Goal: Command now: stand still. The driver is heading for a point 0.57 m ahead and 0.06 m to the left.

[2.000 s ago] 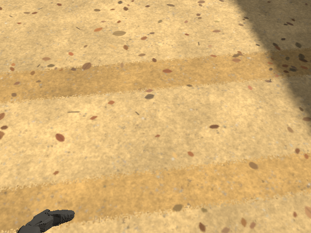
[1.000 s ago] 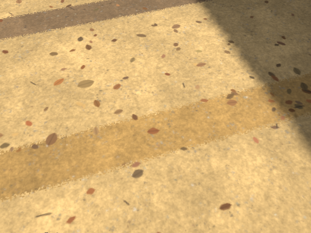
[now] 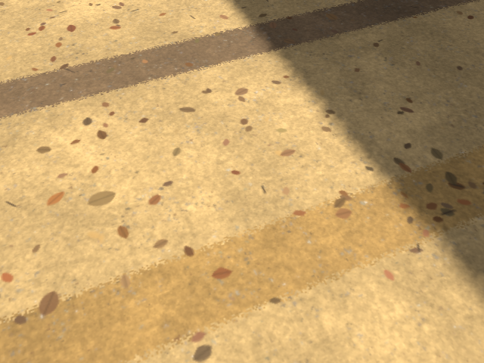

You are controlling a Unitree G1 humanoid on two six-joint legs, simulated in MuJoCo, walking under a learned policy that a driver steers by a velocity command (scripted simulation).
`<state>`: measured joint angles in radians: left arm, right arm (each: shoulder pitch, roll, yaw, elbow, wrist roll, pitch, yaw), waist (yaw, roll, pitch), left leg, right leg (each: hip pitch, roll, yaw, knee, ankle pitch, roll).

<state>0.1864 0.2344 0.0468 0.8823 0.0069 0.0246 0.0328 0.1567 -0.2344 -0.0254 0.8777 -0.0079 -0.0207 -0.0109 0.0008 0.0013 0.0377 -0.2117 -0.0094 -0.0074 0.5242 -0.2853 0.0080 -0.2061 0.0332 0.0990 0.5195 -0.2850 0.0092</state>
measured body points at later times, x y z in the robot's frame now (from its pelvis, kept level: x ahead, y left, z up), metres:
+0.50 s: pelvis +0.09 -0.04 +0.01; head +0.10 -0.06 +0.46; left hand +0.06 +0.22 -0.12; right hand +0.21 -0.31 -0.12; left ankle +0.10 +0.11 -0.66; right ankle +0.03 -0.13 -0.74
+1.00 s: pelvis +0.36 +0.04 +0.01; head +0.39 +0.05 +0.45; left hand +0.43 +0.33 -0.11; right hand +0.51 -0.21 -0.12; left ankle +0.39 +0.11 -0.74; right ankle +0.42 -0.14 -0.65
